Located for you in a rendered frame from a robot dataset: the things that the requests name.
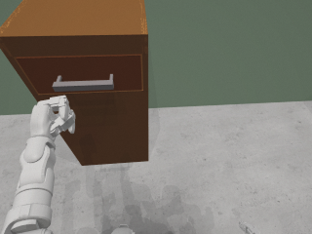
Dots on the drawer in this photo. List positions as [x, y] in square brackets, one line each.
[44, 71]

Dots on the handle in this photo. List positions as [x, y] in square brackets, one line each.
[90, 85]

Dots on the cabinet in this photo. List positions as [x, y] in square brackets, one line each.
[111, 127]

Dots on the left robot forearm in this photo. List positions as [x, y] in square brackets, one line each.
[31, 209]

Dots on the robot left shin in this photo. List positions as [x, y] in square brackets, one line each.
[123, 226]

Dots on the robot right hand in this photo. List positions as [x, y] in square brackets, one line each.
[248, 229]

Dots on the robot left hand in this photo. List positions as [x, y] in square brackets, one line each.
[45, 123]

